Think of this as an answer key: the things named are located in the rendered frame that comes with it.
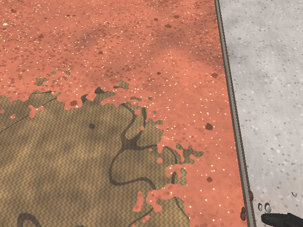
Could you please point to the robot right hand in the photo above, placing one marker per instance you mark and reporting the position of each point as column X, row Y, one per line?
column 282, row 220

